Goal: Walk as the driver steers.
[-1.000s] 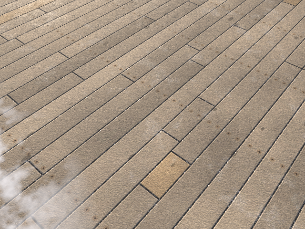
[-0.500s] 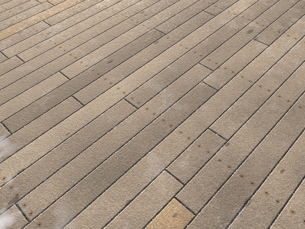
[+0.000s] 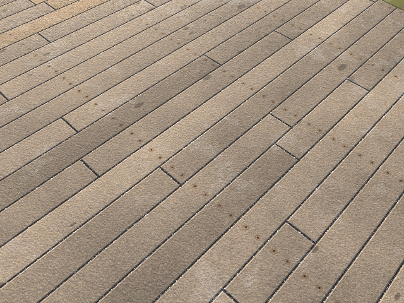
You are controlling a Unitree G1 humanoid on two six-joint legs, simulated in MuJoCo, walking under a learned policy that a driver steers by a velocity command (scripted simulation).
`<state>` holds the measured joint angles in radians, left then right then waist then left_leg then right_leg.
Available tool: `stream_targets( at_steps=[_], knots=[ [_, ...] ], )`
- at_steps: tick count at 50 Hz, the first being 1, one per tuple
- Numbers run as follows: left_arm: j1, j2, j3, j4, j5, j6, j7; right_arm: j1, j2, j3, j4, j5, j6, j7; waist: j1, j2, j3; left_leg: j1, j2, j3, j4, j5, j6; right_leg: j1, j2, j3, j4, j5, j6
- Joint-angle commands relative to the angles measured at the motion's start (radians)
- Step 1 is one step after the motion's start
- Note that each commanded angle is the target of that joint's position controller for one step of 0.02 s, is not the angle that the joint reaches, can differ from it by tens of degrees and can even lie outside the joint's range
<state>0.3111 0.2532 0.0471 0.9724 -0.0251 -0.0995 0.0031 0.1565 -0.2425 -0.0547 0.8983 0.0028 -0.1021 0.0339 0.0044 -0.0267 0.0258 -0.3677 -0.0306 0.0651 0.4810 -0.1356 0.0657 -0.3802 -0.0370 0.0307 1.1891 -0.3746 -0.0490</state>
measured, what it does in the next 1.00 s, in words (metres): walks ahead, turning left: right foot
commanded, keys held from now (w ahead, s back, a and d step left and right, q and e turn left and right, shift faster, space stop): w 0.42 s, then w+q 0.58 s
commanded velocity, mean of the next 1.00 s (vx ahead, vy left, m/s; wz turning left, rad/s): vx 0.50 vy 0.00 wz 0.22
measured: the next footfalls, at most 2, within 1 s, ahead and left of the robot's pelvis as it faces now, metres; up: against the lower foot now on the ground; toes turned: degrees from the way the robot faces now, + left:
right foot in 0.44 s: +0.42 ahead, -0.15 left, +0.00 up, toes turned -3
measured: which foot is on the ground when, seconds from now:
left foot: down 0.00-0.44, up 0.46-1.00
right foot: up 0.00-0.42, down 0.44-1.00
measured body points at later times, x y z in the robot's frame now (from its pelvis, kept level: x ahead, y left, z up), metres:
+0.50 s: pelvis +0.27 -0.05 -0.01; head +0.31 -0.06 +0.44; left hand +0.47 +0.19 -0.11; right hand +0.24 -0.32 -0.16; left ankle +0.09 +0.08 -0.68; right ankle +0.38 -0.15 -0.73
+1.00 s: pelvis +0.53 -0.02 -0.01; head +0.56 +0.00 +0.44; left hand +0.46 +0.25 -0.16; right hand +0.78 -0.20 -0.12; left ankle +0.64 +0.11 -0.72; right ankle +0.38 -0.15 -0.73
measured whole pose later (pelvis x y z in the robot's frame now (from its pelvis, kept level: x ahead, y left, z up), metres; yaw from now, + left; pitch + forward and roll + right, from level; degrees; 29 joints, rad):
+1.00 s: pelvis +0.53 -0.02 -0.01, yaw +15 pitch +2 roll -1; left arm 0.33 0.25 0.08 0.98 -0.01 -0.06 0.03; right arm 0.05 -0.22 -0.07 0.81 0.03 -0.03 0.06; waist 0.05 0.01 0.04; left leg -0.57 0.03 0.08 0.64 -0.12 0.12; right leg 0.12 -0.04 -0.30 0.33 -0.45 0.04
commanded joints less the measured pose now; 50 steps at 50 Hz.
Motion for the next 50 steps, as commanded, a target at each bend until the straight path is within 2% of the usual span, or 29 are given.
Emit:
stream_targets(
  at_steps=[1, 3, 5, 7, 11, 16, 19, 20, 21, 22, 23, 24, 25, 26, 27, 28, 29, 30, 31, 34, 37, 39, 42, 45, 46, 48, 49, 50],
  knots=[
    [0.022, 0.073, 0.027, -0.064, 0.007, 0.000, 0.010, 0.042, -0.076, -0.012, -0.021, -0.012, -0.014, 0.004, 0.008, 0.110, -0.080, 0.222, 0.268, -0.328, -0.298, 0.099, 0.170, -0.207, -0.111, 0.049, -0.004, 0.101, -0.006],
    [0.015, 0.053, 0.029, -0.066, 0.007, 0.017, 0.013, 0.074, -0.096, -0.017, 0.001, -0.009, -0.018, -0.002, 0.021, 0.093, -0.049, 0.178, 0.253, -0.268, -0.337, 0.123, 0.178, -0.213, -0.120, 0.035, -0.066, 0.131, 0.006],
    [-0.066, 0.061, 0.033, -0.095, 0.016, 0.023, 0.015, 0.106, -0.126, -0.023, 0.014, -0.007, -0.017, -0.016, 0.008, 0.073, -0.015, 0.190, 0.257, -0.238, -0.359, 0.171, 0.182, -0.292, -0.126, 0.031, -0.163, 0.218, 0.026],
    [-0.136, 0.056, 0.034, -0.118, 0.021, 0.022, 0.013, 0.142, -0.130, -0.023, 0.027, -0.005, -0.010, -0.027, -0.010, 0.068, -0.004, 0.224, 0.248, -0.210, -0.367, 0.187, 0.169, -0.339, -0.123, 0.025, -0.272, 0.320, 0.037],
    [-0.267, 0.035, 0.025, -0.153, 0.016, 0.014, -0.001, 0.198, -0.137, -0.021, 0.048, 0.004, -0.002, -0.037, -0.050, 0.079, 0.023, 0.255, 0.217, -0.144, -0.376, 0.169, 0.133, -0.311, -0.087, -0.009, -0.492, 0.477, 0.037],
    [-0.403, 0.035, 0.014, -0.202, 0.004, 0.004, -0.027, 0.279, -0.147, -0.026, 0.092, 0.011, 0.016, -0.041, -0.092, 0.082, 0.066, 0.398, 0.265, -0.142, -0.326, 0.172, 0.131, -0.335, -0.057, -0.027, -0.629, 0.431, 0.023],
    [-0.395, 0.058, 0.018, -0.217, 0.002, -0.006, -0.043, 0.269, -0.163, -0.035, 0.102, 0.016, 0.029, -0.047, -0.062, 0.104, 0.053, 0.462, 0.301, -0.149, -0.254, 0.287, 0.111, -0.274, -0.035, -0.036, -0.676, 0.330, -0.013],
    [-0.346, 0.079, 0.026, -0.207, 0.003, -0.009, -0.044, 0.249, -0.173, -0.039, 0.098, 0.016, 0.033, -0.048, -0.029, 0.117, 0.022, 0.463, 0.296, -0.140, -0.201, 0.420, 0.099, -0.185, -0.010, -0.056, -0.687, 0.301, -0.029],
    [-0.241, 0.106, 0.043, -0.177, 0.006, -0.010, -0.041, 0.221, -0.174, -0.038, 0.092, 0.017, 0.037, -0.048, 0.032, 0.121, -0.041, 0.444, 0.267, -0.111, -0.085, 0.584, 0.081, -0.029, 0.027, -0.088, -0.707, 0.305, -0.051],
    [-0.064, 0.158, 0.069, -0.123, 0.011, -0.011, -0.033, 0.215, -0.144, -0.027, 0.082, 0.013, 0.039, -0.046, 0.105, 0.098, -0.150, 0.333, 0.209, -0.083, 0.122, 0.595, 0.052, 0.243, 0.015, -0.066, -0.696, 0.334, -0.086],
    [0.124, 0.246, 0.090, -0.094, 0.025, -0.008, -0.019, 0.229, -0.103, -0.008, 0.054, -0.010, 0.036, -0.045, 0.151, -0.059, -0.314, 0.090, 0.126, -0.038, 0.471, 0.218, 0.014, 0.566, -0.216, 0.202, -0.684, 0.339, -0.153],
    [0.137, 0.265, 0.087, -0.081, 0.030, -0.007, -0.029, 0.353, 0.023, 0.025, 0.065, 0.012, 0.013, -0.035, 0.081, -0.299, -0.428, -0.257, -0.038, -0.117, 0.750, -0.440, -0.024, 0.816, -0.401, 0.652, -0.835, 0.158, -0.290],
    [0.102, 0.164, 0.063, -0.091, 0.022, -0.010, -0.027, 0.273, -0.108, -0.007, 0.074, 0.041, -0.004, -0.034, 0.111, -0.158, -0.337, -0.351, 0.022, -0.222, 0.853, -0.429, -0.008, 0.733, -0.364, 0.611, -0.874, 0.073, -0.238],
    [0.015, 0.123, 0.049, -0.107, 0.020, -0.013, -0.023, 0.185, -0.148, -0.020, 0.045, 0.054, -0.011, -0.035, 0.094, -0.112, -0.201, -0.386, 0.070, -0.200, 0.847, -0.327, 0.007, 0.586, -0.335, 0.441, -0.894, 0.123, -0.186],
    [-0.063, 0.098, 0.039, -0.118, 0.024, -0.016, -0.025, 0.148, -0.134, -0.022, 0.041, 0.049, -0.007, -0.043, 0.057, -0.030, -0.138, -0.332, 0.121, -0.180, 0.800, -0.235, 0.003, 0.440, -0.296, 0.327, -0.930, 0.203, -0.157],
    [-0.107, 0.068, 0.031, -0.117, 0.029, -0.020, -0.027, 0.134, -0.120, -0.030, 0.042, 0.036, 0.005, -0.049, 0.030, -0.020, -0.078, -0.294, 0.147, -0.177, 0.745, -0.178, 0.001, 0.336, -0.255, 0.233, -0.974, 0.237, -0.136],
    [-0.121, 0.057, 0.028, -0.110, 0.040, -0.023, -0.028, 0.166, -0.096, -0.032, 0.048, 0.035, 0.020, -0.048, 0.001, -0.061, -0.068, -0.232, 0.169, -0.186, 0.719, -0.140, 0.000, 0.272, -0.238, 0.170, -1.002, 0.273, -0.127],
    [-0.120, 0.050, 0.029, -0.100, 0.041, -0.026, -0.027, 0.188, -0.069, -0.031, 0.055, 0.037, 0.033, -0.046, -0.011, -0.064, -0.058, -0.208, 0.174, -0.183, 0.702, -0.125, -0.002, 0.242, -0.224, 0.123, -1.024, 0.304, -0.128],
    [-0.110, 0.057, 0.031, -0.089, 0.041, -0.029, -0.025, 0.191, -0.055, -0.032, 0.055, 0.038, 0.043, -0.046, -0.020, -0.060, -0.042, -0.215, 0.175, -0.180, 0.691, -0.109, -0.005, 0.223, -0.219, 0.078, -1.039, 0.340, -0.131],
    [-0.084, 0.091, 0.041, -0.070, 0.047, -0.030, -0.007, 0.117, -0.058, -0.040, 0.022, 0.031, 0.060, -0.048, -0.017, -0.029, 0.003, -0.319, 0.172, -0.202, 0.609, 0.006, -0.018, 0.232, -0.221, -0.010, -1.066, 0.417, -0.132],
    [-0.066, 0.101, 0.043, -0.060, 0.048, -0.023, 0.008, 0.050, -0.056, -0.042, -0.007, 0.022, 0.056, -0.036, -0.007, -0.025, 0.020, -0.360, 0.157, -0.193, 0.463, 0.141, -0.028, 0.268, -0.209, -0.090, -1.076, 0.447, -0.116],
    [-0.056, 0.110, 0.044, -0.058, 0.043, -0.019, 0.016, -0.013, -0.047, -0.037, -0.030, 0.019, 0.053, -0.024, 0.011, -0.020, 0.037, -0.347, 0.150, -0.146, 0.359, 0.207, -0.027, 0.282, -0.201, -0.144, -1.084, 0.453, -0.101],
    [0.006, 0.124, 0.049, -0.037, 0.034, -0.006, 0.025, -0.119, -0.028, -0.025, -0.079, 0.015, 0.052, -0.006, 0.051, -0.002, 0.073, -0.379, 0.145, -0.091, 0.257, 0.215, -0.016, 0.370, -0.226, -0.188, -1.072, 0.488, -0.096],
    [0.045, 0.139, 0.057, -0.023, 0.023, 0.015, 0.026, -0.188, -0.023, -0.018, -0.130, 0.019, 0.053, 0.014, 0.066, -0.004, 0.090, -0.414, 0.130, -0.042, 0.197, 0.130, 0.004, 0.487, -0.260, -0.220, -1.012, 0.586, -0.093],
    [0.039, 0.147, 0.060, -0.025, 0.019, 0.022, 0.027, -0.194, -0.027, -0.019, -0.145, 0.021, 0.054, 0.021, 0.057, -0.013, 0.087, -0.391, 0.117, -0.019, 0.182, 0.087, 0.015, 0.505, -0.266, -0.235, -0.979, 0.666, -0.086],
    [0.008, 0.178, 0.068, -0.039, 0.011, 0.032, 0.032, -0.159, -0.057, -0.033, -0.161, 0.023, 0.057, 0.029, 0.014, -0.054, 0.035, -0.260, 0.055, 0.047, 0.176, -0.010, 0.049, 0.516, -0.266, -0.266, -0.865, 0.992, -0.067],
    [-0.008, 0.194, 0.072, -0.046, 0.008, 0.039, 0.035, -0.096, -0.083, -0.047, -0.156, 0.025, 0.059, 0.029, -0.029, -0.078, -0.010, -0.162, 0.016, 0.073, 0.182, -0.061, 0.070, 0.512, -0.263, -0.275, -0.761, 1.144, -0.057],
    [-0.032, 0.208, 0.074, -0.054, 0.005, 0.045, 0.036, 0.025, -0.126, -0.070, -0.133, 0.029, 0.060, 0.027, -0.100, -0.082, -0.076, 0.000, -0.023, 0.084, 0.144, -0.057, 0.100, 0.476, -0.245, -0.284, -0.593, 1.200, -0.039]
  ],
)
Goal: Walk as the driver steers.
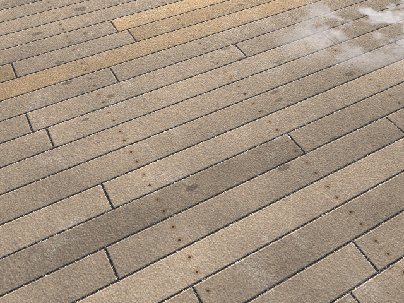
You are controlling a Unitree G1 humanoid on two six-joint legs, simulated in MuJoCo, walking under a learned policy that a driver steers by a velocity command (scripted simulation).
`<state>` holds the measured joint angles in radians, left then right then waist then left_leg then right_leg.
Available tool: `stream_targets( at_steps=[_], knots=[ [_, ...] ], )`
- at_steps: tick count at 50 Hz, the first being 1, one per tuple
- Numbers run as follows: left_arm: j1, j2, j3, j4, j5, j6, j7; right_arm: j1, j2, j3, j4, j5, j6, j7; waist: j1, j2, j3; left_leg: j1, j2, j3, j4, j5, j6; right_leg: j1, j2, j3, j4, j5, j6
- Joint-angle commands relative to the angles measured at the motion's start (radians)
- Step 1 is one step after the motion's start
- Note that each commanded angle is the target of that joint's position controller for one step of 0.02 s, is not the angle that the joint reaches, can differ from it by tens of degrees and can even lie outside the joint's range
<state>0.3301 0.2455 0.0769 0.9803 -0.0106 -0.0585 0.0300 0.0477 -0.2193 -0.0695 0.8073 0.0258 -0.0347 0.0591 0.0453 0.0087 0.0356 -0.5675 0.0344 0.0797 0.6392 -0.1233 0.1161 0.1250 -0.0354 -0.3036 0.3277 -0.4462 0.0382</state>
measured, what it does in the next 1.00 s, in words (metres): walks ahead: left foot, then right foot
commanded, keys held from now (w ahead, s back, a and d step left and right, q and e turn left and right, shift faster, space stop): w+q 0.14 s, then e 0.86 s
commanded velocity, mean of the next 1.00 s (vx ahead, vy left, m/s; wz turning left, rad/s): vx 0.19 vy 0.00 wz -0.17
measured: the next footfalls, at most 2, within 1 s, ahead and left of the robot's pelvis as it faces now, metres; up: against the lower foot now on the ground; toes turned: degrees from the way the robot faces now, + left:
left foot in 0.02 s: +0.18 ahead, +0.09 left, +0.00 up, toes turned +4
right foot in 0.50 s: +0.42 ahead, -0.06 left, +0.00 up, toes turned +2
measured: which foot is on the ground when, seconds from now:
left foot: up 0.00-0.00, down 0.02-0.52, up 0.54-0.92, down 0.94-1.00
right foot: down 0.00-0.04, up 0.06-0.48, down 0.50-0.94, up 0.96-1.00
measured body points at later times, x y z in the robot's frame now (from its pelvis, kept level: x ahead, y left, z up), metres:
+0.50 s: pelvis +0.25 +0.02 +0.01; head +0.28 +0.02 +0.46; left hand +0.39 +0.28 -0.11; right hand +0.36 -0.25 -0.11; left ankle +0.14 +0.09 -0.72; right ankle +0.39 -0.07 -0.71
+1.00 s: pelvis +0.33 +0.06 +0.01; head +0.36 +0.07 +0.46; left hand +0.54 +0.30 -0.09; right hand +0.38 -0.25 -0.09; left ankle +0.37 +0.17 -0.72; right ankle +0.36 -0.06 -0.70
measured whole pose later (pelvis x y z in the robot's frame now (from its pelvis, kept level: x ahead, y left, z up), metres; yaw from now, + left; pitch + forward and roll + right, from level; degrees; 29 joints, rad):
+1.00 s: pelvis +0.33 +0.06 +0.01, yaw -14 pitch +3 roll +0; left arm 0.16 0.31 0.09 0.68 -0.01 0.04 0.03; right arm 0.19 -0.28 -0.07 0.79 -0.03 -0.01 -0.03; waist 0.01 -0.05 0.01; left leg -0.33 -0.02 -0.06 0.52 -0.23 0.00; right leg -0.50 0.14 0.18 0.73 -0.39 -0.01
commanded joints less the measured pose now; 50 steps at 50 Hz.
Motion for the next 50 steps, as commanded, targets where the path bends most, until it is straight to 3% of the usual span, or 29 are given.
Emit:
stream_targets(
  at_steps=[1, 2, 3, 4, 5, 6, 7, 9, 12, 16, 19, 22, 24, 25, 26, 27, 28, 29, 30, 31, 33, 35, 38, 43, 46, 47, 48, 49, 50],
  knots=[
    [-0.069, 0.214, 0.040, -0.073, -0.011, 0.003, 0.010, 0.299, -0.218, -0.091, -0.001, 0.006, -0.005, -0.014, -0.226, -0.078, -0.170, 0.476, -0.099, 0.012, -0.100, -0.006, 0.092, -0.178, -0.202, 0.041, 0.514, 1.114, -0.085],
    [-0.042, 0.115, 0.014, -0.109, 0.023, -0.012, 0.003, 0.375, -0.317, -0.114, 0.021, 0.004, 0.002, -0.037, -0.187, 0.141, -0.236, 0.770, 0.125, -0.375, -0.124, -0.016, 0.184, -0.538, -0.089, 0.054, 0.865, 0.380, -0.034],
    [-0.004, 0.046, -0.015, -0.156, 0.008, -0.059, -0.014, 0.357, -0.343, -0.104, -0.012, -0.010, -0.017, -0.029, -0.117, 0.221, -0.385, 0.973, 0.309, -0.929, -0.300, -0.125, 0.360, -0.813, 0.094, 0.295, 1.101, -0.171, -0.014],
    [-0.139, 0.125, 0.004, -0.183, -0.031, -0.092, -0.028, 0.364, -0.255, -0.080, -0.010, -0.017, -0.028, -0.025, -0.170, 0.098, -0.329, 0.956, 0.280, -0.841, -0.351, -0.103, 0.292, -0.925, 0.035, 0.407, 1.121, -0.106, -0.041],
    [-0.176, 0.131, 0.004, -0.195, -0.042, -0.107, -0.032, 0.310, -0.206, -0.067, -0.013, -0.011, -0.038, -0.026, -0.144, 0.065, -0.208, 0.827, 0.242, -0.670, -0.345, -0.029, 0.247, -0.948, -0.010, 0.394, 1.047, -0.010, -0.066],
    [-0.172, 0.127, 0.008, -0.177, -0.019, -0.109, -0.023, 0.228, -0.177, -0.057, -0.032, -0.005, -0.043, -0.025, -0.092, -0.022, -0.145, 0.672, 0.192, -0.554, -0.348, 0.052, 0.206, -0.883, -0.055, 0.390, 0.957, 0.060, -0.066],
    [-0.164, 0.139, 0.019, -0.169, 0.003, -0.096, -0.016, 0.175, -0.138, -0.044, -0.049, -0.006, -0.043, -0.027, -0.059, -0.037, -0.106, 0.562, 0.153, -0.471, -0.369, 0.130, 0.178, -0.817, -0.080, 0.383, 0.887, 0.108, -0.060],
    [-0.102, 0.137, 0.025, -0.155, 0.005, -0.063, -0.016, 0.139, -0.134, -0.036, -0.063, -0.023, -0.047, -0.038, -0.014, 0.006, -0.092, 0.431, 0.155, -0.381, -0.378, 0.426, 0.181, -0.715, -0.106, 0.367, 0.833, 0.126, -0.025],
    [-0.123, 0.091, 0.013, -0.153, 0.016, -0.038, -0.013, 0.179, -0.151, -0.032, -0.031, -0.030, -0.050, -0.057, -0.015, 0.026, -0.074, 0.357, 0.107, -0.214, -0.379, 0.702, 0.136, -0.694, -0.087, 0.317, 0.687, 0.244, 0.000],
    [-0.228, 0.068, -0.006, -0.171, 0.007, -0.036, -0.028, 0.203, -0.154, -0.023, -0.005, -0.035, -0.039, -0.078, -0.069, 0.062, -0.087, 0.388, 0.062, -0.099, -0.383, 0.656, 0.046, -0.633, -0.050, 0.290, 0.381, 0.535, -0.024],
    [-0.267, 0.088, -0.007, -0.182, -0.001, -0.036, -0.044, 0.198, -0.162, -0.019, 0.016, -0.045, -0.035, -0.085, -0.088, 0.071, -0.087, 0.454, 0.104, -0.096, -0.373, 0.579, 0.038, -0.613, -0.027, 0.302, 0.289, 0.597, -0.040],
    [-0.278, 0.129, 0.004, -0.207, 0.006, -0.037, -0.063, 0.163, -0.176, -0.024, 0.021, -0.039, -0.016, -0.095, -0.075, 0.077, -0.062, 0.553, 0.156, -0.112, -0.282, 0.620, 0.051, -0.679, -0.007, 0.303, 0.267, 0.423, -0.070],
    [-0.199, 0.151, 0.014, -0.200, 0.014, -0.040, -0.077, 0.136, -0.183, -0.027, 0.009, -0.025, 0.003, -0.110, -0.033, 0.076, -0.087, 0.586, 0.157, -0.112, -0.142, 0.734, 0.035, -0.624, 0.031, 0.269, 0.218, 0.349, -0.098],
    [-0.105, 0.175, 0.027, -0.179, 0.016, -0.043, -0.079, 0.125, -0.185, -0.027, -0.001, -0.020, 0.013, -0.117, 0.013, 0.048, -0.128, 0.566, 0.114, -0.084, 0.000, 0.736, -0.002, -0.505, 0.052, 0.266, 0.131, 0.464, -0.127],
    [-0.022, 0.240, 0.044, -0.181, 0.026, -0.042, -0.072, 0.134, -0.183, -0.022, -0.028, -0.036, 0.011, -0.119, 0.034, -0.060, -0.218, 0.423, 0.029, -0.043, 0.255, 0.477, -0.060, -0.293, -0.066, 0.453, 0.129, 0.844, -0.200],
    [-0.031, 0.300, 0.051, -0.201, 0.038, -0.031, -0.061, 0.236, -0.098, -0.001, -0.047, -0.062, 0.003, -0.103, -0.049, -0.298, -0.314, 0.070, -0.170, -0.048, 0.605, -0.432, -0.143, -0.001, -0.312, 0.812, 0.145, 1.212, -0.409],
    [-0.032, 0.222, 0.032, -0.214, 0.033, -0.017, -0.055, 0.241, -0.138, 0.000, -0.035, -0.046, -0.004, -0.085, -0.014, -0.223, -0.423, -0.019, -0.155, -0.200, 0.732, -0.543, -0.136, 0.049, -0.329, 0.924, 0.084, 0.987, -0.450],
    [-0.100, 0.195, 0.028, -0.247, 0.021, -0.008, -0.048, 0.178, -0.167, -0.008, -0.046, -0.017, 0.000, -0.079, -0.008, -0.145, -0.329, -0.077, -0.108, -0.218, 0.762, -0.479, -0.134, -0.042, -0.289, 0.843, 0.060, 0.793, -0.408],
    [-0.147, 0.169, 0.021, -0.264, 0.006, 0.006, -0.040, 0.133, -0.168, -0.010, -0.052, -0.018, 0.012, -0.084, -0.016, -0.036, -0.245, -0.085, -0.074, -0.200, 0.716, -0.413, -0.138, -0.156, -0.240, 0.770, 0.026, 0.623, -0.353],
    [-0.170, 0.158, 0.014, -0.275, -0.001, 0.019, -0.033, 0.104, -0.172, -0.015, -0.058, -0.029, 0.026, -0.093, -0.025, 0.001, -0.175, -0.068, -0.049, -0.190, 0.642, -0.374, -0.143, -0.276, -0.217, 0.735, -0.007, 0.504, -0.326],
    [-0.195, 0.168, 0.018, -0.289, 0.013, 0.038, -0.025, 0.107, -0.153, -0.016, -0.072, -0.032, 0.044, -0.101, -0.060, -0.072, -0.122, 0.029, -0.046, -0.166, 0.451, -0.326, -0.147, -0.420, -0.132, 0.677, -0.050, 0.351, -0.280],
    [-0.177, 0.192, 0.030, -0.300, 0.019, 0.048, -0.014, 0.125, -0.125, -0.009, -0.064, -0.028, 0.040, -0.109, -0.055, -0.126, -0.143, 0.076, -0.068, -0.146, 0.314, -0.308, -0.165, -0.424, -0.103, 0.656, -0.048, 0.379, -0.273],
    [-0.173, 0.216, 0.043, -0.319, 0.006, 0.057, -0.001, 0.118, -0.130, -0.009, -0.063, -0.027, 0.036, -0.114, -0.041, -0.134, -0.190, 0.122, -0.072, -0.163, 0.199, -0.230, -0.182, -0.413, -0.102, 0.679, -0.039, 0.310, -0.260],
    [-0.179, 0.208, 0.046, -0.343, 0.004, 0.080, 0.006, 0.102, -0.145, -0.016, -0.075, -0.019, 0.019, -0.103, -0.026, -0.173, -0.165, 0.167, -0.081, -0.173, 0.040, -0.205, -0.170, -0.407, -0.090, 0.764, -0.032, 0.176, -0.228],
    [-0.192, 0.198, 0.043, -0.359, -0.008, 0.096, 0.011, 0.181, -0.158, -0.026, -0.054, -0.015, -0.001, -0.087, -0.072, -0.172, -0.155, 0.323, -0.072, -0.150, -0.213, -0.090, -0.128, -0.446, -0.041, 0.764, 0.029, 0.182, -0.181],
    [-0.172, 0.166, 0.033, -0.365, -0.008, 0.099, 0.012, 0.217, -0.212, -0.041, -0.051, -0.029, -0.001, -0.089, -0.071, -0.101, -0.165, 0.430, 0.057, -0.242, -0.284, -0.084, -0.083, -0.536, 0.010, 0.711, 0.127, 0.089, -0.135],
    [-0.170, 0.119, 0.024, -0.398, -0.011, 0.092, 0.007, 0.196, -0.307, -0.062, -0.059, -0.059, 0.009, -0.095, -0.028, 0.187, -0.124, 0.473, 0.268, -0.489, -0.347, -0.003, 0.046, -0.742, 0.170, 0.504, 0.354, -0.085, -0.078],
    [-0.167, 0.182, 0.042, -0.403, 0.004, 0.074, -0.001, 0.152, -0.276, -0.055, -0.086, -0.090, 0.008, -0.093, -0.032, 0.277, -0.118, 0.402, 0.386, -0.627, -0.378, 0.111, 0.150, -0.789, 0.155, 0.453, 0.611, -0.161, -0.036],
    [-0.133, 0.231, 0.060, -0.375, 0.002, 0.072, -0.007, 0.094, -0.219, -0.039, -0.120, -0.081, 0.004, -0.100, -0.013, 0.181, -0.117, 0.388, 0.352, -0.541, -0.352, 0.156, 0.139, -0.773, 0.121, 0.473, 0.747, -0.102, -0.021]
  ],
)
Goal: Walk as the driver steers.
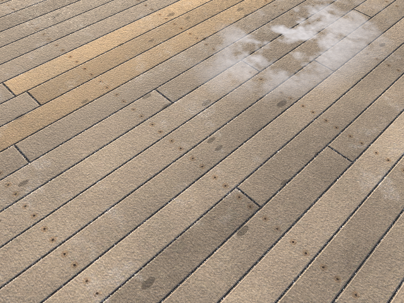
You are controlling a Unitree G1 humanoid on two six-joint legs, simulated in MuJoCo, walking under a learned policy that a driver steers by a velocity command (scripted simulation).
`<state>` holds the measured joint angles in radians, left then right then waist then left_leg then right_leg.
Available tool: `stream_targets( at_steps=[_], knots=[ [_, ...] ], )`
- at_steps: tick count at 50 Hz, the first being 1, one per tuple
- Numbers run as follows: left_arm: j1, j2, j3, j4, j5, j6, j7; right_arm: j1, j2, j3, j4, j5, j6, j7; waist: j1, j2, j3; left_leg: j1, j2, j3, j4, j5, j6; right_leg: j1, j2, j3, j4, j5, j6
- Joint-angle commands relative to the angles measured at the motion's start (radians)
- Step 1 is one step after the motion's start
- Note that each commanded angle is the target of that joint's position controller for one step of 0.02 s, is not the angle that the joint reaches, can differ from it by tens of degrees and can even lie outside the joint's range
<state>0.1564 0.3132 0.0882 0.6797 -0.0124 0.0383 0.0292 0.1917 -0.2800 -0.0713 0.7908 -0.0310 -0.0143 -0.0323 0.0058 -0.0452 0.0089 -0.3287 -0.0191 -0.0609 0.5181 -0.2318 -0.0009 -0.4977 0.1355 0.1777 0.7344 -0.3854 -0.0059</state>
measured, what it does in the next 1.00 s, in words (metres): steps on the spot: right foot, then left foot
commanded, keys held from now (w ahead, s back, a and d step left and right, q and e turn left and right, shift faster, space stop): e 0.38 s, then no key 0.28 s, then w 0.04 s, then w+q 0.30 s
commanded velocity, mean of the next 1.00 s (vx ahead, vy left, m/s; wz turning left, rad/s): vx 0.08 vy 0.00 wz -0.27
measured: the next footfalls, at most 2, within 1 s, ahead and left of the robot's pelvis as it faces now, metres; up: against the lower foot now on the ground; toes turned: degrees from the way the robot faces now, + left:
right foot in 0.38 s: +0.01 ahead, -0.14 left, +0.00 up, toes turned -17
left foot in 0.82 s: +0.06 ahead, +0.07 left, +0.00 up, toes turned -17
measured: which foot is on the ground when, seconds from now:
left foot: down 0.00-0.38, up 0.40-0.80, down 0.82-1.00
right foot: up 0.00-0.36, down 0.38-0.84, up 0.86-1.00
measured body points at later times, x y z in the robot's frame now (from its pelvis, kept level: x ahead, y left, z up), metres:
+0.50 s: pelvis -0.01 -0.04 +0.00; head +0.03 -0.07 +0.45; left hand +0.24 +0.18 -0.07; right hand +0.03 -0.36 -0.12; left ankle +0.00 +0.11 -0.66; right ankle -0.03 -0.13 -0.73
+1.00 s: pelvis +0.05 -0.04 +0.01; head +0.08 -0.02 +0.46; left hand +0.29 +0.17 -0.09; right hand +0.00 -0.31 -0.10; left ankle +0.02 +0.08 -0.73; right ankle +0.04 -0.18 -0.68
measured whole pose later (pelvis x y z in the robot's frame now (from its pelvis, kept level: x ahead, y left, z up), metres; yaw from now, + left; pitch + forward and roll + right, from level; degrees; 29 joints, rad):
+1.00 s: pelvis +0.05 -0.04 +0.01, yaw -13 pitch +2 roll -2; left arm 0.16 0.30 0.07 0.69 -0.01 -0.08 -0.03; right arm 0.42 -0.25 -0.05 0.80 0.02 -0.05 -0.01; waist -0.05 -0.03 -0.01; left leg -0.13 0.00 -0.07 0.39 -0.30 0.02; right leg -0.49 0.01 0.01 0.90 -0.34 -0.01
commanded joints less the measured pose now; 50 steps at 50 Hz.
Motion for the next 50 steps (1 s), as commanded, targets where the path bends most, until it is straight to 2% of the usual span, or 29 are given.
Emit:
stream_targets(
  at_steps=[1, 2, 3, 6, 9, 11, 14, 17, 18, 19, 20, 21, 22, 23, 24, 25, 28, 31, 33, 36, 38, 40, 41, 42, 43, 44, 45, 48, 50],
  knots=[
    [0.072, 0.158, 0.053, -0.045, 0.000, -0.015, -0.005, -0.090, -0.127, -0.030, -0.114, -0.004, -0.016, -0.012, 0.043, 0.174, -0.076, 0.147, 0.335, -0.287, -0.202, 0.283, 0.203, -0.148, -0.057, -0.027, 0.397, -0.107, 0.039],
    [0.089, 0.136, 0.049, -0.030, 0.003, -0.003, 0.000, -0.100, -0.113, -0.024, -0.120, 0.014, -0.015, -0.014, 0.038, 0.155, -0.069, 0.169, 0.292, -0.220, -0.184, 0.287, 0.172, -0.167, -0.065, -0.039, 0.456, -0.058, 0.057],
    [0.088, 0.110, 0.041, -0.031, 0.002, 0.006, -0.001, -0.091, -0.110, -0.020, -0.120, 0.021, -0.011, -0.016, 0.027, 0.155, -0.055, 0.172, 0.280, -0.175, -0.178, 0.335, 0.174, -0.181, -0.071, -0.050, 0.507, -0.035, 0.074],
    [0.006, 0.072, 0.023, -0.083, -0.014, 0.009, -0.008, -0.025, -0.126, -0.023, -0.113, 0.014, 0.004, -0.025, -0.022, 0.194, -0.040, 0.234, 0.256, -0.084, -0.189, 0.369, 0.195, -0.210, -0.103, -0.116, 0.418, 0.024, 0.105],
    [-0.043, 0.057, 0.012, -0.124, -0.010, 0.007, -0.019, 0.017, -0.162, -0.038, -0.109, 0.016, 0.015, -0.028, -0.056, 0.219, -0.069, 0.305, 0.297, -0.065, -0.180, 0.397, 0.216, -0.169, -0.145, -0.139, 0.273, 0.009, 0.118],
    [-0.049, 0.050, 0.006, -0.139, -0.008, 0.008, -0.028, 0.004, -0.187, -0.048, -0.116, 0.020, 0.017, -0.022, -0.059, 0.230, -0.078, 0.273, 0.312, -0.030, -0.180, 0.405, 0.218, -0.080, -0.161, -0.173, 0.177, -0.004, 0.106],
    [-0.037, 0.067, 0.013, -0.148, -0.009, 0.015, -0.039, -0.012, -0.204, -0.057, -0.120, 0.032, 0.017, -0.007, -0.054, 0.245, -0.080, 0.233, 0.328, 0.007, -0.167, 0.408, 0.211, 0.035, -0.153, -0.225, 0.050, -0.001, 0.075],
    [0.008, 0.067, 0.023, -0.144, -0.011, 0.022, -0.052, -0.035, -0.208, -0.061, -0.116, 0.057, 0.013, 0.002, -0.016, 0.239, -0.080, 0.220, 0.334, 0.038, -0.093, 0.388, 0.166, 0.151, -0.135, -0.256, -0.172, 0.105, 0.014],
    [0.053, 0.071, 0.030, -0.127, -0.009, 0.022, -0.051, -0.029, -0.190, -0.057, -0.108, 0.065, 0.011, 0.003, 0.006, 0.216, -0.091, 0.181, 0.310, 0.074, -0.029, 0.340, 0.124, 0.248, -0.110, -0.265, -0.290, 0.203, -0.018],
    [0.097, 0.116, 0.048, -0.118, -0.008, 0.020, -0.040, 0.027, -0.150, -0.048, -0.087, 0.052, 0.007, 0.008, 0.010, 0.108, -0.116, 0.063, 0.261, 0.148, 0.107, 0.211, 0.048, 0.412, -0.145, -0.176, -0.358, 0.374, -0.057],
    [0.126, 0.240, 0.071, -0.139, 0.002, 0.014, -0.022, 0.022, -0.068, -0.016, -0.129, -0.009, 0.004, 0.018, -0.013, -0.227, -0.142, -0.254, 0.135, 0.228, 0.440, -0.331, -0.056, 0.616, -0.435, 0.200, -0.330, 0.825, -0.169],
    [0.106, 0.231, 0.058, -0.157, 0.030, -0.007, -0.029, -0.032, -0.101, -0.024, -0.155, 0.001, 0.000, 0.011, 0.029, -0.227, -0.182, -0.373, 0.055, 0.093, 0.637, -0.473, -0.085, 0.544, -0.569, 0.303, -0.340, 0.897, -0.359],
    [0.103, 0.184, 0.045, -0.148, 0.038, -0.026, -0.035, -0.083, -0.149, -0.036, -0.155, 0.028, 0.004, 0.006, 0.059, -0.139, -0.168, -0.363, 0.077, 0.038, 0.709, -0.415, -0.079, 0.495, -0.509, 0.219, -0.361, 0.803, -0.348],
    [0.055, 0.152, 0.033, -0.135, 0.031, -0.037, -0.034, -0.086, -0.153, -0.041, -0.147, 0.039, 0.010, 0.002, 0.029, -0.110, -0.124, -0.362, 0.090, 0.023, 0.697, -0.337, -0.067, 0.457, -0.440, 0.137, -0.362, 0.719, -0.286],
    [0.013, 0.126, 0.024, -0.135, 0.018, -0.038, -0.029, -0.072, -0.149, -0.042, -0.126, 0.031, 0.017, -0.006, 0.010, -0.068, -0.113, -0.352, 0.101, 0.013, 0.664, -0.271, -0.066, 0.435, -0.395, 0.094, -0.361, 0.652, -0.238],
    [-0.020, 0.113, 0.015, -0.134, 0.008, -0.037, -0.025, -0.054, -0.152, -0.044, -0.120, 0.024, 0.024, -0.009, -0.008, -0.076, -0.100, -0.310, 0.094, 0.020, 0.653, -0.216, -0.073, 0.387, -0.374, 0.059, -0.368, 0.668, -0.225],
    [-0.038, 0.087, 0.000, -0.122, 0.022, -0.040, -0.015, -0.006, -0.119, -0.034, -0.102, 0.031, 0.027, -0.003, -0.031, -0.082, -0.122, -0.212, 0.079, 0.029, 0.567, -0.127, -0.082, 0.352, -0.343, 0.013, -0.383, 0.651, -0.225],
    [-0.037, 0.089, -0.002, -0.104, 0.022, -0.039, -0.011, -0.038, -0.084, -0.015, -0.110, 0.028, 0.028, 0.002, -0.008, -0.091, -0.105, -0.138, 0.085, 0.030, 0.362, -0.115, -0.079, 0.341, -0.335, 0.016, -0.387, 0.536, -0.221],
    [-0.029, 0.100, -0.001, -0.090, 0.025, -0.036, -0.015, -0.049, -0.089, -0.013, -0.115, 0.029, 0.028, 0.005, 0.008, -0.101, -0.087, -0.077, 0.078, 0.040, 0.270, -0.140, -0.073, 0.311, -0.341, 0.038, -0.391, 0.458, -0.232],
    [0.015, 0.116, -0.001, -0.055, 0.013, -0.034, -0.025, -0.037, -0.103, -0.012, -0.110, 0.042, 0.018, 0.018, 0.030, -0.115, -0.049, -0.027, 0.047, 0.092, 0.160, -0.145, -0.042, 0.268, -0.344, 0.114, -0.468, -0.064, -0.231],
    [0.015, 0.133, 0.001, -0.042, 0.006, -0.036, -0.026, -0.012, -0.099, -0.009, -0.098, 0.051, 0.002, 0.028, 0.014, -0.101, 0.000, 0.021, 0.030, 0.120, 0.069, -0.123, 0.004, 0.220, -0.352, 0.141, -0.479, -0.249, -0.211],
    [0.006, 0.105, -0.008, -0.034, 0.005, -0.048, -0.025, 0.051, -0.083, -0.003, -0.069, 0.049, -0.018, 0.033, -0.023, -0.059, 0.011, 0.131, 0.027, 0.105, -0.027, -0.117, 0.060, 0.162, -0.322, 0.110, -0.433, -0.281, -0.172],
    [-0.030, 0.067, -0.019, -0.044, 0.010, -0.059, -0.026, 0.110, -0.096, -0.004, -0.051, 0.048, -0.028, 0.032, -0.046, -0.013, 0.010, 0.197, 0.083, 0.016, -0.066, -0.130, 0.101, 0.103, -0.283, 0.056, -0.334, -0.223, -0.135],
    [-0.066, 0.014, -0.029, -0.081, 0.016, -0.078, -0.029, 0.173, -0.168, -0.022, -0.033, 0.048, -0.037, 0.029, -0.044, 0.147, 0.007, 0.259, 0.199, -0.202, -0.148, -0.287, 0.187, -0.035, -0.152, -0.123, -0.123, -0.158, -0.062],
    [-0.107, 0.034, -0.022, -0.107, 0.003, -0.104, -0.029, 0.217, -0.228, -0.042, -0.028, 0.046, -0.045, 0.038, -0.068, 0.304, 0.050, 0.289, 0.345, -0.523, -0.306, -0.391, 0.298, -0.174, -0.069, -0.223, 0.067, -0.130, -0.017],
    [-0.156, 0.090, -0.004, -0.121, -0.017, -0.121, -0.030, 0.229, -0.201, -0.034, -0.036, 0.032, -0.056, 0.037, -0.098, 0.286, 0.101, 0.317, 0.398, -0.627, -0.355, -0.365, 0.339, -0.299, -0.104, -0.143, 0.209, -0.217, -0.014],
    [-0.137, 0.095, 0.002, -0.112, -0.024, -0.132, -0.037, 0.211, -0.178, -0.027, -0.043, 0.030, -0.066, 0.033, -0.072, 0.235, 0.102, 0.349, 0.376, -0.578, -0.339, -0.328, 0.317, -0.344, -0.137, -0.107, 0.278, -0.167, -0.021],
    [-0.142, 0.069, 0.001, -0.100, 0.008, -0.150, -0.055, 0.205, -0.146, -0.020, -0.058, 0.051, -0.061, 0.021, -0.065, 0.145, 0.055, 0.403, 0.279, -0.390, -0.329, -0.099, 0.247, -0.345, -0.171, -0.122, 0.205, 0.047, -0.010],
    [-0.157, 0.022, -0.013, -0.099, 0.008, -0.156, -0.068, 0.195, -0.140, -0.021, -0.068, 0.052, -0.046, 0.012, -0.063, 0.160, 0.042, 0.322, 0.210, -0.271, -0.328, 0.014, 0.219, -0.212, -0.145, -0.163, 0.061, 0.137, 0.021]
  ],
)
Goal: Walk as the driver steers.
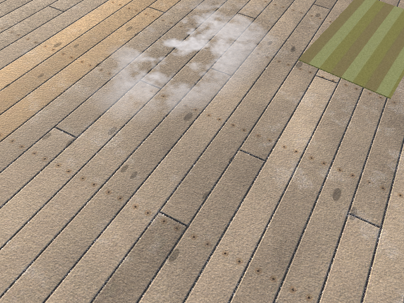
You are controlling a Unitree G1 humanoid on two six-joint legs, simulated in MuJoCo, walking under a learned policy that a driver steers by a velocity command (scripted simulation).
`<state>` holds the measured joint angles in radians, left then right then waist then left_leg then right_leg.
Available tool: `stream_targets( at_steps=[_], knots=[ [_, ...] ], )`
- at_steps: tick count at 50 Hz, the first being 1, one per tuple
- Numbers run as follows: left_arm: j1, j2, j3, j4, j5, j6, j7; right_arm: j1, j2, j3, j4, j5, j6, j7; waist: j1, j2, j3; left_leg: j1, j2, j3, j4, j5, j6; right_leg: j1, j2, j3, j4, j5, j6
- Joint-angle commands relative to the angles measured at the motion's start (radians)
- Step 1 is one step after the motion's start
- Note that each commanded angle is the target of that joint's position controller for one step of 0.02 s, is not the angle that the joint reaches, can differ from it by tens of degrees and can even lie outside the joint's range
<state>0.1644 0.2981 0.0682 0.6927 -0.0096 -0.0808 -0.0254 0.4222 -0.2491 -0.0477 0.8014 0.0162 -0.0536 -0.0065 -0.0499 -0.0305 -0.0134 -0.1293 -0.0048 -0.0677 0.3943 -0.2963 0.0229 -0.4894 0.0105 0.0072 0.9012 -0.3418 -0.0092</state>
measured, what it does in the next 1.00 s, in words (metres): walks ahead, turning left: right foot, then left foot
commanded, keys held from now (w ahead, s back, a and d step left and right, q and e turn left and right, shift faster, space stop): w+q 0.74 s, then w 0.16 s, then w+e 0.10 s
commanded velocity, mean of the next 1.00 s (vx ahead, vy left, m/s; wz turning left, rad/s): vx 0.47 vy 0.00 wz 0.47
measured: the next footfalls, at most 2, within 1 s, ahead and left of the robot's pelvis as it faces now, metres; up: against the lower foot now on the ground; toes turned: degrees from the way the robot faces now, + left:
right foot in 0.20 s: +0.23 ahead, -0.15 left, +0.00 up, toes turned +9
left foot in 0.70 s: +0.46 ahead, +0.19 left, +0.00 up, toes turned +27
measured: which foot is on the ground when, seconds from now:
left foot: down 0.00-0.20, up 0.22-0.68, down 0.70-1.00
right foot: up 0.00-0.18, down 0.20-0.72, up 0.74-1.00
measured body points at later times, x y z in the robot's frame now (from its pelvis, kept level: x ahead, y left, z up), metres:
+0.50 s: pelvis +0.22 -0.03 +0.00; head +0.25 -0.02 +0.45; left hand +0.18 +0.26 -0.12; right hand +0.47 -0.24 -0.09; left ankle +0.28 +0.15 -0.67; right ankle +0.19 -0.15 -0.75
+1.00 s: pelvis +0.47 +0.13 +0.00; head +0.49 +0.15 +0.45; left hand +0.49 +0.44 -0.10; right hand +0.68 -0.07 -0.10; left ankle +0.42 +0.17 -0.75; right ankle +0.68 +0.02 -0.67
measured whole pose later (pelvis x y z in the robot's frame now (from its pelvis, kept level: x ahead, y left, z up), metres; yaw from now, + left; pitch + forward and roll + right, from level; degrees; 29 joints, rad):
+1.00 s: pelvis +0.47 +0.13 +0.00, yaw +30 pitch +1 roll +0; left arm 0.14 0.31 0.05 0.73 0.00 -0.08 0.00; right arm 0.31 -0.27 -0.04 0.70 0.00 -0.07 0.02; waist -0.04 -0.04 0.05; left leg -0.13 -0.11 -0.01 0.29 -0.17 0.09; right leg -0.70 -0.14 0.05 0.92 -0.08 0.04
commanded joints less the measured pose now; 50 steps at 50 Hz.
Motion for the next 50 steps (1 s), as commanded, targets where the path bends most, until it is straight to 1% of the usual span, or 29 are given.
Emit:
stream_targets(
  at_steps=[1, 3, 6, 8, 9, 10, 11, 12, 13, 14, 15, 16, 18, 24, 27, 30, 33, 34, 35, 36, 37, 38, 39, 40, 41, 42, 44, 46, 50],
  knots=[
    [-0.181, 0.020, 0.002, -0.112, 0.005, -0.037, -0.018, -0.035, -0.174, -0.046, -0.083, 0.003, -0.001, -0.018, -0.013, 0.154, 0.061, 0.079, 0.172, -0.225, -0.200, 0.104, 0.185, -0.154, -0.004, -0.006, -0.170, 0.137, 0.036],
    [-0.211, 0.016, -0.001, -0.120, -0.002, -0.035, -0.022, -0.021, -0.203, -0.056, -0.089, 0.005, 0.005, -0.021, -0.025, 0.168, 0.066, 0.001, 0.161, -0.204, -0.192, 0.112, 0.178, -0.050, 0.019, -0.017, -0.271, 0.186, 0.050],
    [-0.203, 0.060, 0.012, -0.125, -0.017, -0.035, -0.019, -0.008, -0.224, -0.065, -0.095, 0.016, 0.009, -0.019, -0.013, 0.186, 0.064, -0.058, 0.190, -0.259, -0.172, 0.062, 0.163, 0.074, 0.021, 0.007, -0.355, 0.234, 0.049],
    [-0.138, 0.091, 0.027, -0.113, -0.023, -0.038, -0.012, -0.035, -0.221, -0.065, -0.104, 0.019, 0.010, -0.018, 0.037, 0.194, 0.055, -0.079, 0.196, -0.281, -0.122, 0.070, 0.134, 0.178, 0.012, 0.016, -0.404, 0.240, 0.029],
    [-0.066, 0.113, 0.040, -0.093, -0.020, -0.039, -0.004, -0.043, -0.201, -0.060, -0.112, 0.014, 0.010, -0.017, 0.076, 0.186, 0.022, -0.104, 0.169, -0.269, -0.050, 0.128, 0.111, 0.286, 0.014, 0.007, -0.425, 0.228, 0.010],
    [0.047, 0.147, 0.057, -0.073, -0.015, -0.041, 0.007, -0.056, -0.162, -0.048, -0.124, 0.005, 0.007, -0.014, 0.134, 0.162, -0.046, -0.165, 0.111, -0.229, 0.110, 0.172, 0.077, 0.449, -0.033, 0.043, -0.436, 0.211, -0.021],
    [0.229, 0.221, 0.074, -0.054, 0.002, -0.038, 0.019, -0.053, -0.075, -0.020, -0.157, -0.023, 0.005, -0.012, 0.194, -0.015, -0.217, -0.300, 0.029, -0.131, 0.456, -0.010, 0.031, 0.698, -0.249, 0.268, -0.454, 0.072, -0.089],
    [0.255, 0.284, 0.080, -0.033, 0.029, -0.030, 0.005, 0.047, -0.039, -0.009, -0.204, 0.024, -0.009, -0.016, 0.117, -0.379, -0.277, -0.575, -0.056, -0.079, 0.744, -0.316, -0.001, 0.820, -0.429, 0.774, -0.645, -0.231, -0.219],
    [0.189, 0.177, 0.054, -0.046, 0.020, -0.032, 0.003, 0.024, -0.151, -0.037, -0.164, 0.047, -0.007, -0.018, 0.117, -0.224, -0.151, -0.664, 0.016, -0.114, 0.884, -0.239, -0.004, 0.720, -0.418, 0.752, -0.685, -0.364, -0.214],
    [0.141, 0.123, 0.039, -0.048, 0.008, -0.028, 0.008, -0.061, -0.187, -0.047, -0.172, 0.038, -0.003, -0.013, 0.119, -0.133, -0.042, -0.685, 0.051, -0.083, 0.897, -0.145, 0.002, 0.614, -0.386, 0.571, -0.672, -0.245, -0.186],
    [0.103, 0.096, 0.030, -0.046, 0.012, -0.026, 0.009, -0.085, -0.170, -0.045, -0.164, 0.024, 0.002, -0.011, 0.099, -0.056, -0.008, -0.640, 0.084, -0.073, 0.876, -0.069, -0.001, 0.527, -0.334, 0.436, -0.673, -0.082, -0.168],
    [0.077, 0.073, 0.024, -0.037, 0.018, -0.022, 0.011, -0.111, -0.155, -0.046, -0.169, 0.015, 0.004, -0.006, 0.085, -0.049, 0.024, -0.620, 0.105, -0.073, 0.839, -0.024, -0.002, 0.468, -0.294, 0.340, -0.688, 0.028, -0.160],
    [0.064, 0.066, 0.024, -0.023, 0.022, -0.032, 0.017, -0.121, -0.127, -0.043, -0.178, 0.020, 0.014, 0.007, 0.066, -0.086, 0.034, -0.575, 0.131, -0.057, 0.807, 0.023, -0.009, 0.407, -0.268, 0.218, -0.723, 0.151, -0.158],
    [0.075, 0.120, 0.040, 0.029, 0.015, -0.035, 0.025, -0.246, -0.089, -0.023, -0.228, 0.007, 0.019, 0.025, 0.075, -0.027, 0.073, -0.628, 0.131, -0.023, 0.566, 0.201, -0.037, 0.418, -0.270, 0.006, -0.762, 0.366, -0.174],
    [0.099, 0.145, 0.044, 0.051, 0.006, -0.025, 0.031, -0.353, -0.076, -0.013, -0.257, 0.006, 0.009, 0.047, 0.114, -0.014, 0.098, -0.578, 0.113, 0.044, 0.393, 0.307, -0.019, 0.434, -0.259, -0.087, -0.760, 0.396, -0.148],
    [0.139, 0.175, 0.051, 0.078, -0.010, -0.010, 0.031, -0.422, -0.083, -0.013, -0.290, 0.012, 0.008, 0.065, 0.127, -0.015, 0.116, -0.550, 0.094, 0.088, 0.287, 0.282, 0.017, 0.508, -0.281, -0.137, -0.733, 0.470, -0.125],
    [0.143, 0.224, 0.064, 0.083, -0.021, 0.011, 0.037, -0.360, -0.139, -0.042, -0.297, 0.005, 0.017, 0.069, 0.062, -0.062, 0.037, -0.387, -0.001, 0.168, 0.253, 0.141, 0.081, 0.580, -0.284, -0.193, -0.538, 0.939, -0.096],
    [0.137, 0.234, 0.065, 0.079, -0.025, 0.020, 0.040, -0.242, -0.177, -0.065, -0.271, 0.007, 0.023, 0.065, -0.010, -0.064, -0.031, -0.236, -0.048, 0.190, 0.227, 0.124, 0.112, 0.563, -0.270, -0.213, -0.370, 1.048, -0.082],
    [0.134, 0.214, 0.056, 0.072, -0.026, 0.021, 0.044, -0.068, -0.231, -0.097, -0.228, 0.011, 0.032, 0.050, -0.102, -0.038, -0.117, 0.033, -0.076, 0.171, 0.180, 0.176, 0.152, 0.432, -0.237, -0.234, -0.138, 0.986, -0.049],
    [0.185, 0.107, 0.021, 0.047, 0.021, 0.015, 0.042, 0.030, -0.312, -0.116, -0.206, 0.019, 0.043, 0.028, -0.087, 0.172, -0.200, 0.330, 0.120, -0.133, 0.190, 0.222, 0.214, 0.136, -0.164, -0.224, 0.201, 0.276, -0.006],
    [0.233, 0.047, -0.011, -0.016, 0.017, -0.017, 0.028, -0.025, -0.372, -0.112, -0.248, 0.014, 0.024, 0.036, 0.004, 0.330, -0.378, 0.562, 0.337, -0.763, -0.015, -0.090, 0.427, -0.202, 0.035, -0.021, 0.510, -0.276, 0.030],
    [0.102, 0.164, 0.014, -0.022, -0.022, -0.044, 0.017, -0.019, -0.263, -0.085, -0.252, 0.005, 0.009, 0.046, -0.075, 0.145, -0.352, 0.526, 0.332, -0.735, -0.111, -0.164, 0.357, -0.297, -0.025, 0.107, 0.541, -0.194, 0.012],
    [0.054, 0.164, 0.013, -0.038, -0.044, -0.054, 0.012, -0.051, -0.226, -0.071, -0.234, -0.001, -0.003, 0.046, -0.056, 0.122, -0.202, 0.390, 0.307, -0.586, -0.118, -0.100, 0.313, -0.324, -0.062, 0.084, 0.479, -0.102, -0.007],
    [0.051, 0.142, 0.006, -0.028, -0.026, -0.056, 0.022, -0.115, -0.201, -0.061, -0.235, -0.001, -0.010, 0.045, -0.006, 0.021, -0.113, 0.228, 0.268, -0.467, -0.114, 0.040, 0.281, -0.273, -0.111, 0.078, 0.394, -0.026, -0.006],
    [0.059, 0.142, 0.009, -0.017, -0.004, -0.049, 0.027, -0.168, -0.171, -0.051, -0.238, -0.010, -0.015, 0.042, 0.029, 0.028, -0.071, 0.109, 0.236, -0.376, -0.119, 0.176, 0.268, -0.207, -0.142, 0.077, 0.322, 0.019, 0.000],
    [0.088, 0.144, 0.011, -0.006, 0.000, -0.037, 0.025, -0.193, -0.161, -0.044, -0.243, -0.023, -0.019, 0.039, 0.058, 0.065, -0.061, 0.030, 0.215, -0.328, -0.135, 0.274, 0.264, -0.139, -0.160, 0.081, 0.302, 0.044, 0.005],
    [0.115, 0.121, 0.008, 0.013, 0.009, -0.016, 0.026, -0.201, -0.156, -0.041, -0.222, -0.019, -0.030, 0.034, 0.076, 0.067, -0.054, -0.038, 0.191, -0.247, -0.169, 0.377, 0.268, -0.098, -0.163, 0.061, 0.240, 0.070, 0.028],
    [0.078, 0.095, 0.000, 0.008, 0.015, 0.000, 0.028, -0.173, -0.170, -0.042, -0.193, -0.015, -0.038, 0.027, 0.066, 0.063, -0.020, -0.056, 0.180, -0.171, -0.196, 0.443, 0.260, -0.137, -0.161, 0.044, 0.160, 0.148, 0.051],
    [-0.025, 0.070, -0.011, -0.004, 0.002, -0.001, 0.016, -0.146, -0.169, -0.035, -0.152, -0.020, -0.038, 0.013, 0.020, 0.079, 0.025, -0.024, 0.142, -0.041, -0.228, 0.400, 0.199, -0.170, -0.150, 0.030, -0.083, 0.417, 0.053]
  ],
)
Keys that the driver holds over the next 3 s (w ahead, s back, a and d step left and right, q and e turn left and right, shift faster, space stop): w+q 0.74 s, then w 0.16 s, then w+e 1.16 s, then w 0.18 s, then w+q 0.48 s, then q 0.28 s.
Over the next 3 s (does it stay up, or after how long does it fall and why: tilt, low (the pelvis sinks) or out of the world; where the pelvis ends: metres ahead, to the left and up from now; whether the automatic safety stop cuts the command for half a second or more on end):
stays up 1.54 0.27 -0.01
